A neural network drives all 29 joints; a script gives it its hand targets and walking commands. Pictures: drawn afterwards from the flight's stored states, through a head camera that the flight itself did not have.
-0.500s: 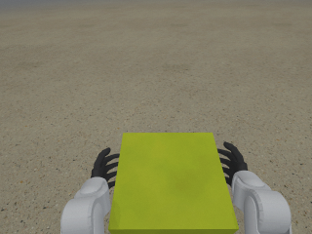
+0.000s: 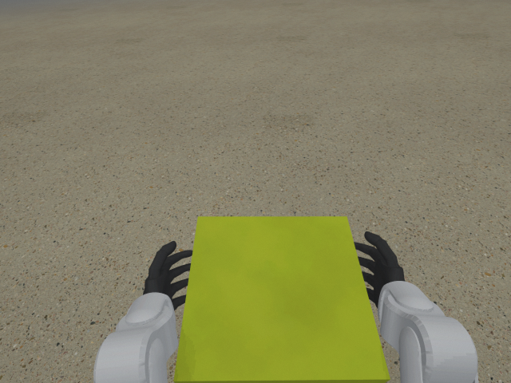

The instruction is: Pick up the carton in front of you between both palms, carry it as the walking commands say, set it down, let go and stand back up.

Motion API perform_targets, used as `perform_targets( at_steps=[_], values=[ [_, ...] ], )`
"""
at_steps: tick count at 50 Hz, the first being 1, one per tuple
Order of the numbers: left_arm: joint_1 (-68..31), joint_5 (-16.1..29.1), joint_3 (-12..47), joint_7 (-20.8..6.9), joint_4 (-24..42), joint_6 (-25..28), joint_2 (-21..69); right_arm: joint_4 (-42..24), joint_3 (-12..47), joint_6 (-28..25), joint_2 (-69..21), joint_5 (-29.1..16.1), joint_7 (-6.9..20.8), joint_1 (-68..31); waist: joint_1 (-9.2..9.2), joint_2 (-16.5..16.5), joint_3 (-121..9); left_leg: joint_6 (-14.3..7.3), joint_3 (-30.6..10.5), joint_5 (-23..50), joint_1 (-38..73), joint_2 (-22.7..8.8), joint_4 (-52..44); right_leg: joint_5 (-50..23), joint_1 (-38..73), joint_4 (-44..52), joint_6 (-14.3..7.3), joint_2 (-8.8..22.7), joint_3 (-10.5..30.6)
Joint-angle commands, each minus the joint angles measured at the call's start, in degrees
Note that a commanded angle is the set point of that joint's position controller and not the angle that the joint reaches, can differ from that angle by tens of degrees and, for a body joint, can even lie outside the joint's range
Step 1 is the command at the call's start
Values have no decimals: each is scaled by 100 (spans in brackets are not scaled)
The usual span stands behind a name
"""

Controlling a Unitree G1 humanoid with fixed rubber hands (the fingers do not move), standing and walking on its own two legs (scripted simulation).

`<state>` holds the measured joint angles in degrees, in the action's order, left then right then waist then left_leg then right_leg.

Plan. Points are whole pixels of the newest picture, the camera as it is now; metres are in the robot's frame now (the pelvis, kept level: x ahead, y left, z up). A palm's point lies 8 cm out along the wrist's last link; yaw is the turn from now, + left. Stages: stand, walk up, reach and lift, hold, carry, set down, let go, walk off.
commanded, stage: carry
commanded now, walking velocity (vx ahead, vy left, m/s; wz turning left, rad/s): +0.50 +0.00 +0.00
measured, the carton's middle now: (271, 321) +0.24 +0.00 +0.03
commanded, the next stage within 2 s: none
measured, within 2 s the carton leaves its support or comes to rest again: neither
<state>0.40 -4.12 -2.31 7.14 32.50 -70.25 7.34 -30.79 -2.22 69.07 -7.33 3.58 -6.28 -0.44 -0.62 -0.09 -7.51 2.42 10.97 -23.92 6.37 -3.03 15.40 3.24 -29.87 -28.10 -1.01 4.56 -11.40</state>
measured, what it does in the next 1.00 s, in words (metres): walks ahead: right foot, then left foot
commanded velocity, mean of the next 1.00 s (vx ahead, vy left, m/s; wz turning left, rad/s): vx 0.50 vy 0.00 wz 0.00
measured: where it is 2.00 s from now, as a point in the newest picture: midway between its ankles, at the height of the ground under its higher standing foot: (261, 215)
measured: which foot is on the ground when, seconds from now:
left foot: down 0.00-0.04, up 0.06-0.52, down 0.54-1.00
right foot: up 0.00-0.00, down 0.02-0.56, up 0.58-1.00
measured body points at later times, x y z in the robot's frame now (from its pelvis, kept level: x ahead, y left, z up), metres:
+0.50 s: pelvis +0.33 +0.00 +0.01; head +0.31 +0.00 +0.46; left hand +0.58 +0.15 +0.11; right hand +0.58 -0.15 +0.11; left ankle +0.48 +0.12 -0.71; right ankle +0.16 -0.10 -0.73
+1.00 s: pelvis +0.66 +0.00 +0.01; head +0.65 +0.01 +0.46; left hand +0.91 +0.16 +0.10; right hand +0.91 -0.15 +0.11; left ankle +0.49 +0.10 -0.73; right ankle +0.82 -0.12 -0.71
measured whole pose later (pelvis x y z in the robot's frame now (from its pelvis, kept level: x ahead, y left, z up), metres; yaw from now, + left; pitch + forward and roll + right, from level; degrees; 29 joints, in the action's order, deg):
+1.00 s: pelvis +0.66 +0.00 +0.01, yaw +0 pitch +3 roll +0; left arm 1.6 -4.4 -1.6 7.0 34.3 -69.2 7.4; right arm -32.5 -1.8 67.7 -7.4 3.4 -6.0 1.0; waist -0.5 0.4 -6.0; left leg 1.1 11.2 -20.9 6.4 -2.0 11.5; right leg 1.8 -32.1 -30.0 -0.6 5.2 -10.5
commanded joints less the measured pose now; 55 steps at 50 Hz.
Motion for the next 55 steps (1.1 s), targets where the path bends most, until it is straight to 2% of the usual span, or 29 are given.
perform_targets(
  at_steps=[1, 2, 3, 4, 6, 7, 9, 12, 15, 20, 23, 25, 26, 27, 28, 29, 30, 32, 33, 34, 37, 43, 48, 50, 51, 52, 53, 54, 55],
  values=[
    [-2201, 1867, 3595, -915, 144, -61, 4120, -308, 3629, 178, -4065, -1793, 847, -2186, 223, -350, -831, -358, 273, 3814, -1229, -664, 2190, 668, 2677, 162, -93, -279, -136],
    [-2245, 1831, 3506, -929, 97, -72, 3993, -391, 3682, 231, -4085, -1809, 828, -2253, 257, 948, -1394, -57, 128, 2401, -2766, -180, 3970, 1625, 4005, 670, -659, 1311, 2311],
    [-2205, 1895, 3531, -950, -54, -57, 4136, -466, 3719, 261, -4112, -1818, 840, -2309, 238, 2092, -1566, 36, -327, -143, -4034, 501, 5300, 1290, 4532, 1637, -1194, 2060, 4292],
    [-2256, 1965, 3583, -1003, 63, -43, 4376, -379, 3825, 235, -4380, -1874, 866, -2403, 178, 1572, -1448, -169, -948, -316, -4366, 108, 5986, 381, 4362, 1545, -1151, 2056, 3770],
    [-2483, 2045, 3723, -1103, 136, 76, 4959, -307, 3954, 125, -4946, -1928, 960, -2523, 153, 555, -1338, -393, -1146, 287, -4338, -366, 5798, -561, 3623, 1280, -821, 1684, 2585],
    [-2609, 2065, 3787, -1139, 158, 135, 5134, -249, 3990, 57, -5159, -1927, 990, -2509, 125, 395, -1298, -395, -1206, 618, -4175, -518, 5339, -404, 3324, 1425, -636, 1546, 2164],
    [-2598, 2093, 3852, -1201, 180, 227, 5258, -166, 4028, -64, -5361, -1838, 1001, -2397, 131, 601, -1295, -341, -967, 978, -3950, -452, 4858, -55, 3089, 1643, -495, 1376, 1626],
    [-2476, 2102, 3872, -1270, 218, 281, 5113, -121, 4024, -177, -5348, -1692, 943, -2203, 127, 743, -1023, -182, -692, 1332, -4181, -423, 3942, 230, 3063, 1954, -569, 1261, 1209],
    [-2451, 2111, 3851, -1257, 343, 263, 4849, -285, 4014, -163, -5161, -1693, 876, -2236, 128, 757, -666, -78, -458, 1759, -4433, -397, 2961, 37, 3221, 2081, -613, 1113, 892],
    [-2213, 1924, 3629, -1116, 232, 85, 4324, -350, 3918, 56, -4652, -1745, 808, -2202, 162, 816, -170, -167, -94, 2234, -4302, -206, 1780, -807, 3419, 1968, -568, 985, 467],
    [-2258, 1855, 3559, -1034, 164, -23, 4176, -320, 3834, 178, -4441, -1796, 818, -2275, 154, 928, 98, -308, 10, 2353, -3957, -147, 1321, -1202, 3495, 1820, -437, 1013, 335],
    [-2343, 1866, 3599, -1006, 177, -71, 4173, -251, 3745, 223, -4398, -1819, 836, -2265, 93, 935, -174, -397, 293, 2056, -2968, 58, 1203, -2153, 3425, 1036, -295, 952, 85],
    [-2405, 1877, 3641, -999, 206, -92, 4182, -169, 3684, 229, -4398, -1807, 848, -2195, -3, 736, -466, -401, 565, 1820, -1994, 336, 989, -2472, 3144, 114, -150, 727, -221],
    [-2461, 1877, 3653, -991, 210, -112, 4173, -78, 3603, 231, -4384, -1778, 864, -2101, -121, 309, -893, -397, 164, 1431, -704, 94, 999, -1763, 2369, -1088, -29, 501, -225],
    [-2511, 1915, 3738, -982, 310, -139, 4229, 26, 3520, 198, -4317, -1744, 890, -2146, -148, -1164, -1466, -1131, -2560, 346, 699, -1601, 469, -273, 638, -2957, 281, -23, -76],
    [-2567, 1944, 3789, -1014, 302, -130, 4299, 139, 3567, 161, -4543, -1803, 919, -2040, -95, -1969, -1540, -1502, -4217, 986, 1040, -2208, -392, 2232, -487, -4123, 296, -577, 479],
    [-2639, 1978, 3898, -1051, 211, -68, 4598, -2, 3617, 111, -4745, -1868, 965, -2120, -62, -1496, -1424, -1478, -3561, 1925, 784, -2138, -271, 2259, -715, -4772, 155, -185, 1085],
    [-2664, 1979, 3983, -1134, 84, 95, 5140, -39, 3761, -42, -5278, -1929, 1055, -2274, -42, -408, -1325, -1173, -2373, 2870, 102, -1830, -3, 1729, -698, -4483, -33, 269, 1202],
    [-2643, 1966, 4023, -1150, 23, 179, 5326, -55, 3837, -118, -5429, -1961, 1085, -2371, -3, -376, -1300, -963, -1977, 2616, -235, -1676, -150, 1420, -504, -4016, -34, 392, 1199],
    [-2577, 1930, 4064, -1150, -18, 260, 5439, -66, 3898, -184, -5511, -1986, 1114, -2383, 9, -493, -1309, -866, -1691, 2363, -401, -1557, -280, 1207, -347, -3778, -13, 359, 1046],
    [-2251, 1763, 4085, -1102, -96, 448, 5487, -79, 3956, -318, -5455, -2003, 1184, -2169, 1, -703, -1085, -896, -1194, 2065, -491, -1405, -604, 822, -471, -2966, 101, 308, 768],
    [-2233, 1775, 4115, -993, 319, 446, 5056, -377, 3913, -330, -4880, -1946, 1154, -1980, -44, -716, -385, -949, -592, 2712, -176, -1121, -741, 62, -849, -1143, 260, 199, 303],
    [-2244, 1853, 3959, -926, 491, 154, 4410, -457, 3707, -83, -4286, -1825, 969, -1889, -55, -888, 134, -860, -308, 3442, -90, -1126, -624, -273, -423, -152, 36, 9, 11],
    [-2217, 1879, 3836, -909, 467, 45, 4217, -489, 3671, 31, -4134, -1807, 907, -1968, 7, -949, -50, -713, -91, 4410, -32, -1104, -19, -130, 312, -9, -87, -150, -131],
    [-2158, 1882, 3766, -905, 425, 4, 4157, -523, 3669, 86, -4075, -1814, 885, -2044, 104, -867, -312, -584, 177, 4843, -186, -976, 707, 44, 1114, 157, -101, -396, -398],
    [-2132, 1887, 3686, -904, 368, -28, 4105, -544, 3673, 140, -4017, -1817, 864, -2073, 194, -563, -676, -423, 318, 4659, -740, -712, 1819, 416, 2302, 206, -112, -501, -392],
    [-2127, 1877, 3617, -905, 362, -61, 4020, -570, 3679, 190, -3958, -1828, 847, -2153, 281, 224, -1085, -246, 246, 3251, -1824, -440, 3263, 1458, 3389, 612, -238, 505, 1059],
    [-2268, 1902, 3602, -935, 248, -53, 4024, -713, 3743, 239, -4034, -1820, 839, -2183, 219, 1920, -1550, 12, -153, 759, -3676, 337, 5085, 1960, 4671, 1325, -1104, 1982, 3833],
    [-2108, 1967, 3622, -971, 160, -60, 4267, -608, 3774, 253, -4162, -1870, 869, -2275, 180, 1731, -1393, -147, -892, -227, -4133, 255, 5878, 685, 4370, 1718, -1154, 2042, 4125]
  ],
)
